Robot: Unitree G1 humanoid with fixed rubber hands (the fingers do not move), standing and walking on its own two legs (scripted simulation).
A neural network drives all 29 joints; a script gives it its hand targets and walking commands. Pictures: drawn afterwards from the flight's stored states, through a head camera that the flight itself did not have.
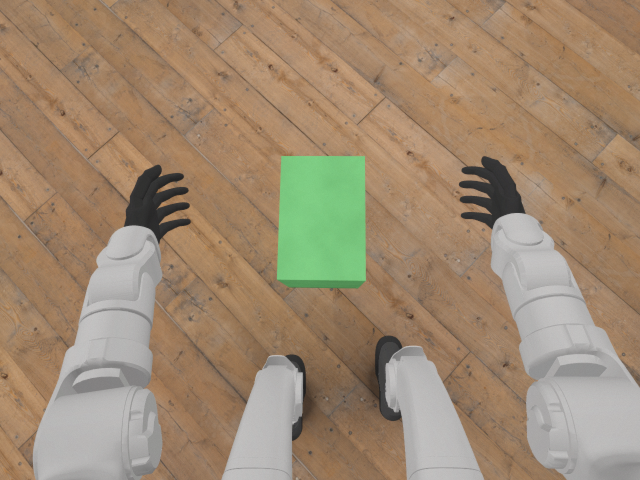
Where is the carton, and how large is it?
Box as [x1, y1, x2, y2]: [277, 156, 365, 287]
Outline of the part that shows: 281,156 277,279 289,287 358,287 365,280 364,156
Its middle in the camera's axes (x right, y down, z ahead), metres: +0.01 -0.03 +0.96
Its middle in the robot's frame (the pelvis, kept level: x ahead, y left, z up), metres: +0.51 +0.03 -0.56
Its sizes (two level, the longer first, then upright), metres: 0.277 0.187 0.244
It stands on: the floor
